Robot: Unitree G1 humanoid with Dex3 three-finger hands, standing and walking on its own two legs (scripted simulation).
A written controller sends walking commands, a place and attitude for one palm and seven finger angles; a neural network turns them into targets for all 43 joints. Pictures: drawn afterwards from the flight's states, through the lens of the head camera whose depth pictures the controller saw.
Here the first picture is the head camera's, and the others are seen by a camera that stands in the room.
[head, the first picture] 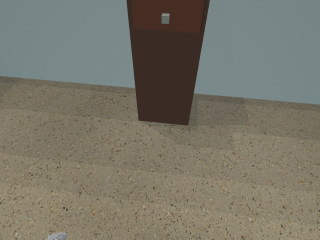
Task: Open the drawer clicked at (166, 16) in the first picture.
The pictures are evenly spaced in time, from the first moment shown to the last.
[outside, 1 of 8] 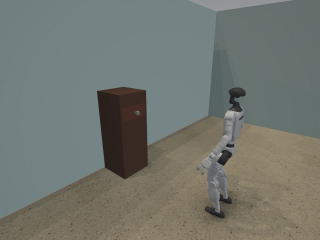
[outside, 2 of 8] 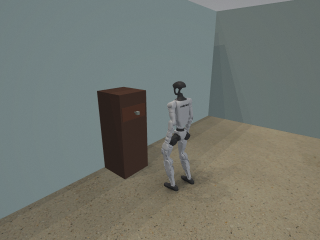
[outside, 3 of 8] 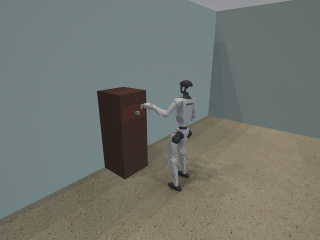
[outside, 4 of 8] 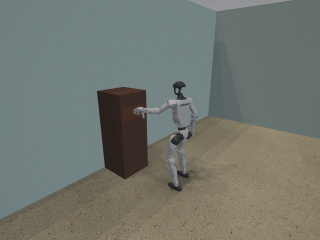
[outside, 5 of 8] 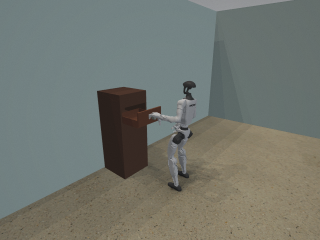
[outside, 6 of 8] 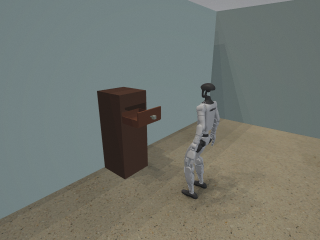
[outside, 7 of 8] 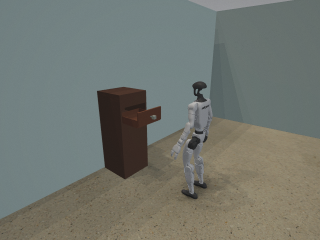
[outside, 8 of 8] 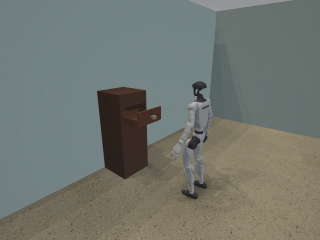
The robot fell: no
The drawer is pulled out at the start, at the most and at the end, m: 0.00 0.30 0.28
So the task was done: yes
